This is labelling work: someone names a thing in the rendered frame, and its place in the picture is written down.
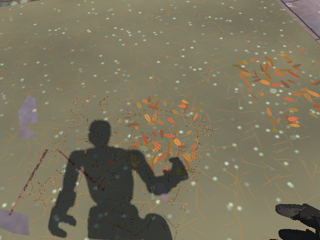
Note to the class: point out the right robot hand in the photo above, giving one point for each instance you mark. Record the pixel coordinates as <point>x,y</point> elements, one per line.
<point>306,214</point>

